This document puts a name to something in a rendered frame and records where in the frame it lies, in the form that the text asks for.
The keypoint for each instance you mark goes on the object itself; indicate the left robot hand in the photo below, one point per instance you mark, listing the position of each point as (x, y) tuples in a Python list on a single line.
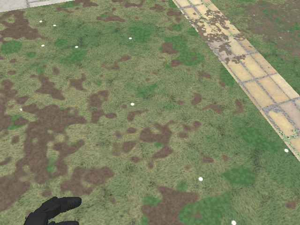
[(51, 208)]

